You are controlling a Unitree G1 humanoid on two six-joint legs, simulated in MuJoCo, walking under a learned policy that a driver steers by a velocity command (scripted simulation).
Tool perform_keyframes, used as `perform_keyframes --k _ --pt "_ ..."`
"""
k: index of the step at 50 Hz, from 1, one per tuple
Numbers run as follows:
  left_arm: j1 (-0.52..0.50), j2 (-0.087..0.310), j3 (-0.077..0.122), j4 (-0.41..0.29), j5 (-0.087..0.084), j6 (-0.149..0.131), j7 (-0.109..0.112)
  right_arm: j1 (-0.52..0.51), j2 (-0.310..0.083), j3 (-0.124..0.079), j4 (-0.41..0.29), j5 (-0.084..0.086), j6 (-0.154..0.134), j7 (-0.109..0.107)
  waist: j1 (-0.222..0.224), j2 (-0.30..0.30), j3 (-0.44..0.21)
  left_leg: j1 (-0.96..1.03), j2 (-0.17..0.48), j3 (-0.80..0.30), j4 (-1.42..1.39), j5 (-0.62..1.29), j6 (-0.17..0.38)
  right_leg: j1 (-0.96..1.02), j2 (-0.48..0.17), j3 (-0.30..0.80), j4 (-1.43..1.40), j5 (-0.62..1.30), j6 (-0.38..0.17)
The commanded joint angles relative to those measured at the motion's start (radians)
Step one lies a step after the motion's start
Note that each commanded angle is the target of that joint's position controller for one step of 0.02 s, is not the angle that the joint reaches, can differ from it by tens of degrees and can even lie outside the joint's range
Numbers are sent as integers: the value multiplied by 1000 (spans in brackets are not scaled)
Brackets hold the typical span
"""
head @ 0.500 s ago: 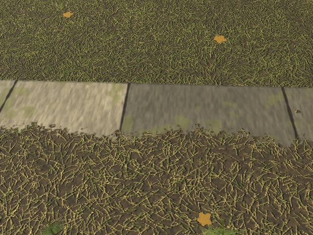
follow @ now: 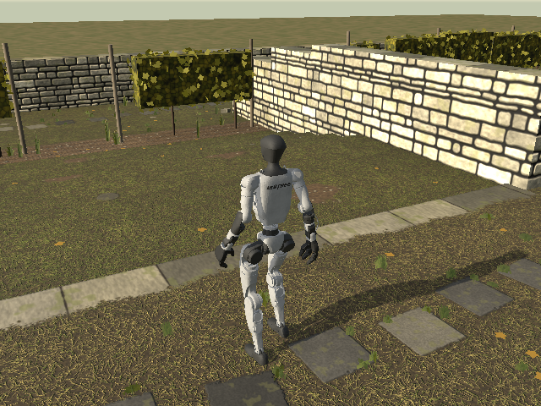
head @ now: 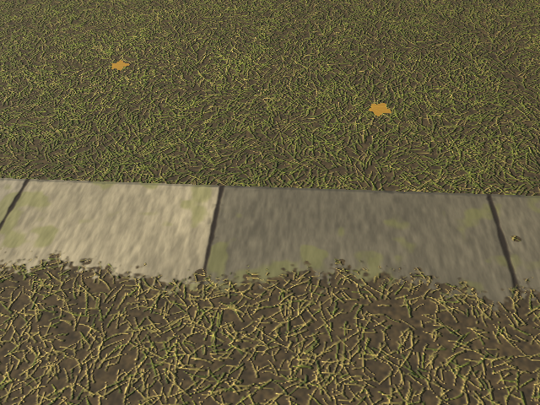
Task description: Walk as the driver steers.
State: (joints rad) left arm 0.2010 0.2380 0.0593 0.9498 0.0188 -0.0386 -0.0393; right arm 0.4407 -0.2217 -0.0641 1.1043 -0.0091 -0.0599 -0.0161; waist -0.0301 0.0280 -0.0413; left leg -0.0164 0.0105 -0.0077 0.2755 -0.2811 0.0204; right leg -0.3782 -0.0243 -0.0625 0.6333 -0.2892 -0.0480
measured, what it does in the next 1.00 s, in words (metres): walks ahead: right foot, then left foot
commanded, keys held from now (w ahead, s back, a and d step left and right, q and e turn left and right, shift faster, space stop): w+shift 0.68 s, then shift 0.32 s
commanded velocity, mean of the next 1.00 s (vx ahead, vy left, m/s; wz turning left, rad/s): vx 0.78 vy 0.00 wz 0.00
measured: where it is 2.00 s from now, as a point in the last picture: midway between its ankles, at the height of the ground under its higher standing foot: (266, 305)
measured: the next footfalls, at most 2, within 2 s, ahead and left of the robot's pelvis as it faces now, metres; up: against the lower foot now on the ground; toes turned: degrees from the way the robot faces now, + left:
right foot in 0.06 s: +0.09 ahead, -0.12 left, +0.00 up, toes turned -4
left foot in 0.52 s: +0.54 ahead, +0.08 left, +0.00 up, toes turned +4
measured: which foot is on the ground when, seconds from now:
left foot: down 0.00-0.06, up 0.08-0.50, down 0.52-0.98, up 1.00-1.00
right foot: up 0.00-0.04, down 0.06-0.54, up 0.56-0.94, down 0.96-1.00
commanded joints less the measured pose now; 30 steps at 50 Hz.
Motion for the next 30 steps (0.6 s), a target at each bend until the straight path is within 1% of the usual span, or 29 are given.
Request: perform_keyframes --k 1,2,3,4,5,6,7,8,9,10,12,15,16,18,20,21,22,23,24,25,26,27,28,29,30 --pt "37 29 11 -37 -2 -17 3 -101 -139 -31 -68 0 -21 6 82 66 182 -340 193 -140 -93 -328 174 217 43 -90 -132 -11 -6" --pt "150 48 21 -3 0 -25 13 -112 -137 -30 -75 -5 -24 10 131 8 154 -435 163 -103 34 -253 171 388 59 -89 -165 -30 -17" --pt "362 120 47 58 11 -42 29 -150 -101 -17 -97 -18 -31 16 228 -164 64 -574 77 -5 388 -104 149 617 -58 101 -249 -183 -50" --pt "484 235 66 79 28 -52 36 -200 9 10 -180 -4 -46 27 236 -459 0 -838 -58 78 774 -220 109 725 -336 654 -488 -611 -141" --pt "362 156 41 55 29 -44 36 -270 -54 -2 -208 -23 -47 35 168 -254 70 -930 -8 -54 939 -132 136 592 -374 793 -524 -682 -173" --pt "245 139 33 16 22 -46 32 -310 -68 -5 -226 -19 -48 48 117 -133 114 -948 57 -66 975 -10 136 507 -354 680 -487 -577 -163" --pt "201 124 29 3 14 -53 26 -281 -73 -5 -212 -20 -51 61 83 -70 92 -879 90 -65 948 61 119 446 -302 566 -495 -461 -148" --pt "183 115 23 -1 6 -59 27 -252 -70 -7 -203 -32 -45 68 50 -68 78 -821 110 -54 909 77 99 396 -270 490 -523 -397 -135" --pt "175 89 13 3 4 -66 31 -244 -64 -5 -201 -42 -32 74 32 -82 93 -791 122 -40 887 94 73 350 -235 425 -551 -340 -122" --pt "196 76 8 15 3 -73 35 -263 -53 -2 -211 -42 -19 80 31 -94 115 -796 123 -22 882 121 56 330 -215 382 -568 -282 -125" --pt "247 73 6 35 0 -82 37 -342 -50 1 -243 -35 0 82 39 -72 165 -863 125 6 838 179 33 333 -192 310 -593 -162 -135" --pt "292 67 1 41 -4 -92 33 -497 -51 8 -311 -29 6 82 63 -56 210 -853 109 48 656 261 11 307 -161 208 -633 14 -149" --pt "291 66 0 40 -5 -96 33 -533 -45 12 -328 -24 6 84 63 -63 219 -808 102 60 577 298 13 292 -153 175 -649 73 -146" --pt "306 71 0 45 -10 -104 37 -592 -37 20 -356 -15 6 88 72 -71 233 -716 89 92 449 362 35 296 -164 130 -707 194 -145" --pt "315 82 0 55 -14 -106 40 -618 -41 22 -372 -13 5 85 69 -67 236 -665 71 113 368 374 67 378 -177 83 -717 352 -140" --pt "315 91 1 60 -13 -103 41 -616 -48 21 -376 -13 4 80 63 -72 223 -638 54 127 335 348 86 435 -181 55 -686 485 -134" --pt "311 105 2 64 -9 -101 41 -600 -56 18 -378 -12 4 73 49 -88 193 -584 20 148 313 304 107 485 -184 29 -619 718 -124" --pt "317 126 6 72 -3 -96 44 -564 -70 13 -375 -12 4 63 29 -120 147 -518 -23 170 315 245 124 531 -196 15 -523 982 -115" --pt "319 152 12 80 7 -85 51 -474 -97 2 -357 -13 2 52 -17 -152 80 -423 -61 175 322 173 142 569 -207 3 -372 1182 -104" --pt "309 180 21 84 19 -69 61 -294 -135 -15 -309 -12 0 40 -98 -178 -16 -245 -91 165 320 95 159 550 -215 -5 -149 1261 -94" --pt "271 186 25 75 23 -57 64 -60 -177 -37 -236 -19 -4 26 -207 -151 -121 29 -70 137 275 82 178 413 -176 -24 155 1131 -83" --pt "315 75 1 43 3 -58 47 74 -269 -62 -211 -54 -9 11 -186 3 -252 348 175 -170 269 -303 223 71 -85 -13 546 635 -77" --pt "365 -7 -15 12 -35 -85 23 62 -300 -73 -200 -49 -11 28 -94 245 -368 479 378 -784 17 -650 297 -231 95 116 823 -138 -62" --pt "238 82 4 -16 -34 -92 31 -43 -249 -66 -202 -39 -13 40 -82 132 -218 377 329 -778 -71 -595 258 -354 35 184 876 -57 -97" --pt "141 96 6 -42 -31 -96 33 -110 -179 -49 -201 -32 -25 41 -62 20 -81 215 310 -582 -51 -392 241 -368 -20 153 841 41 -99"
Keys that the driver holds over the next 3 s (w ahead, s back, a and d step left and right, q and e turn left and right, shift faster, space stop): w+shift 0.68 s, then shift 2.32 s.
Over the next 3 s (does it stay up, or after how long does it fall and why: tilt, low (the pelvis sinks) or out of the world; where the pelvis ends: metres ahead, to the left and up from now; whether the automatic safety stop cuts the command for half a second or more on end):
stays up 0.87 0.06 0.00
